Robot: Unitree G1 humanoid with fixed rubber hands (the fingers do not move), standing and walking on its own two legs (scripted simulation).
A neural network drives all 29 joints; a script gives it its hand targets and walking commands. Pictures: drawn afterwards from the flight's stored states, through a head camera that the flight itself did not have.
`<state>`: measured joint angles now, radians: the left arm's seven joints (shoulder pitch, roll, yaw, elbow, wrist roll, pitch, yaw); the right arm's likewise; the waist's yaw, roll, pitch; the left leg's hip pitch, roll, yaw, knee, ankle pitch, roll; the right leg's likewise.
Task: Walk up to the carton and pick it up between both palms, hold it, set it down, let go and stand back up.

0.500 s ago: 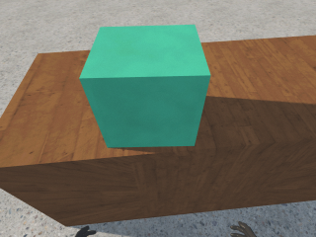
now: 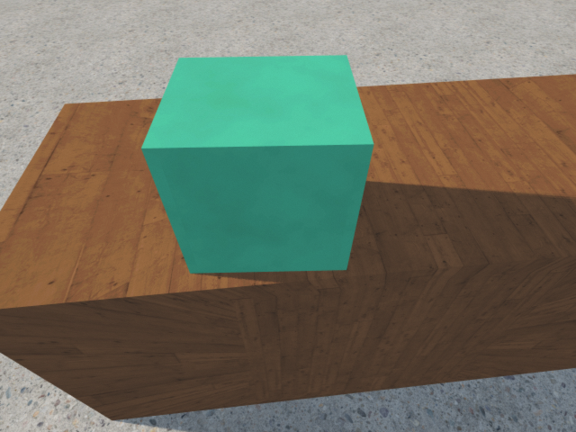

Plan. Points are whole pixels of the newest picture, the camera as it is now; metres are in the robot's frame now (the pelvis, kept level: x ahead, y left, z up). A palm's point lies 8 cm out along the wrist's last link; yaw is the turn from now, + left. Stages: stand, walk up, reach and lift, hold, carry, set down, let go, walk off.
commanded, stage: stand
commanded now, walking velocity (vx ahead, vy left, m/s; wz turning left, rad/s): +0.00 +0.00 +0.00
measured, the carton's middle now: (265, 167) +0.50 +0.05 +0.09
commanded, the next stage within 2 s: walk up in 0.80 s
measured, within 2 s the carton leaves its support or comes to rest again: neither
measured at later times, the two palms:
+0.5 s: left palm out of the picture +0.02 +0.24 -0.13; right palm out of the picture +0.01 -0.22 -0.14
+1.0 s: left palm out of the picture -0.03 +0.22 -0.14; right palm out of the picture -0.04 -0.20 -0.14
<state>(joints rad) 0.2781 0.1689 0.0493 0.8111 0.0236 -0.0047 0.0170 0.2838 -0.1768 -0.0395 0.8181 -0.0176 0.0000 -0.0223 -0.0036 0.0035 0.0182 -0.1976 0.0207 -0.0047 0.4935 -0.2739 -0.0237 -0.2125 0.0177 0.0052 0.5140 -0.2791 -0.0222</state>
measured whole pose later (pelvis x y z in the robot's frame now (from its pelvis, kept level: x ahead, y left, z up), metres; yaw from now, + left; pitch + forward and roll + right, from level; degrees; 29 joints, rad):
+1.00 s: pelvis -0.01 +0.01 +0.01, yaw +0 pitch -1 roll +0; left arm 0.35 0.11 0.03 1.08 0.01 -0.01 0.04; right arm 0.34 -0.13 -0.02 1.10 -0.02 0.00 -0.04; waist -0.01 0.01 0.03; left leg -0.18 0.02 0.00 0.42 -0.23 -0.01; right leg -0.18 0.01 0.01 0.42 -0.22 -0.01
